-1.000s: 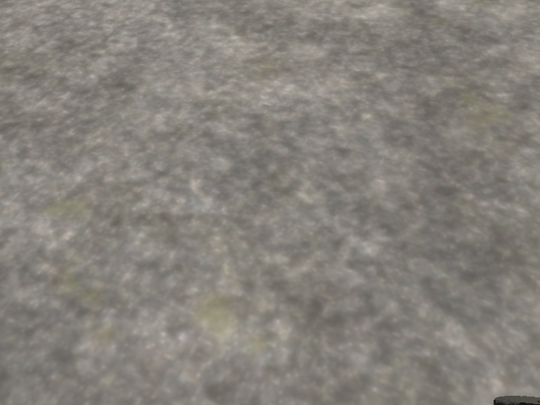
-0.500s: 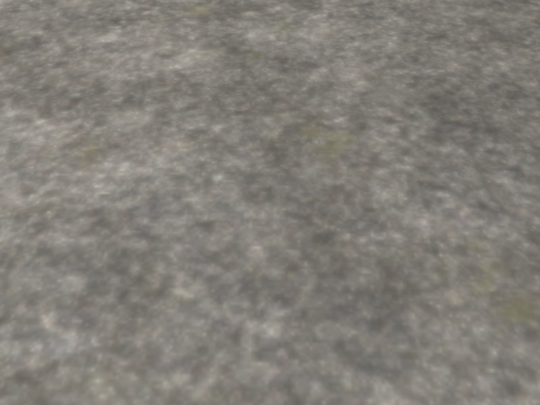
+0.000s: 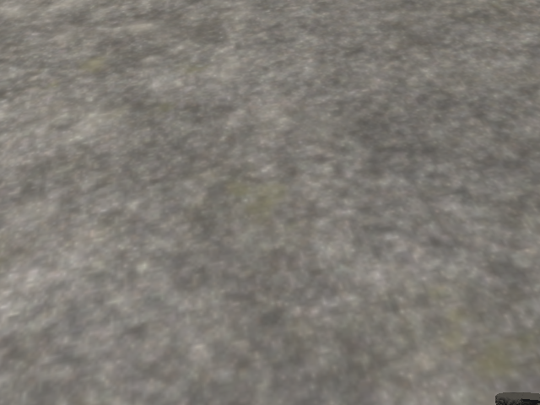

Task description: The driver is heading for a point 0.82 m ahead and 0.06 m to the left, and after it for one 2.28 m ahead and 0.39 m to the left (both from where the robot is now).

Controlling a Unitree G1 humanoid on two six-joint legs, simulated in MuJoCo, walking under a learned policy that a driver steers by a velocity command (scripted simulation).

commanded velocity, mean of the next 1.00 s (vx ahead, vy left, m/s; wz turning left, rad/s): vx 0.15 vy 0.00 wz -0.08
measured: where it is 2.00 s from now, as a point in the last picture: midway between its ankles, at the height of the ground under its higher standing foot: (263, 377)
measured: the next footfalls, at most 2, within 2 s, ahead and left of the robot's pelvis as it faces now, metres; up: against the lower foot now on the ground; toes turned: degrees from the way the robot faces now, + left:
left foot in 0.20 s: +0.32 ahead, +0.14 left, +0.00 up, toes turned -10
right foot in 0.54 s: +0.26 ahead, -0.11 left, +0.00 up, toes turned -8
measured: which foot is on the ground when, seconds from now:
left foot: up 0.00-0.18, down 0.20-1.00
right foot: down 0.00-0.20, up 0.22-0.52, down 0.54-0.90, up 0.92-1.00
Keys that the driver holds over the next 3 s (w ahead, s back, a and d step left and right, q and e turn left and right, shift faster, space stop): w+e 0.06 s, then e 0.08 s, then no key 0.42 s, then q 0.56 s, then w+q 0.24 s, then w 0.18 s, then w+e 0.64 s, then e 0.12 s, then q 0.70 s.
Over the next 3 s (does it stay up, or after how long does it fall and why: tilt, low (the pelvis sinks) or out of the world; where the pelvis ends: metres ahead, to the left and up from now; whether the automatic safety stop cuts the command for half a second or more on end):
stays up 0.84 0.16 -0.01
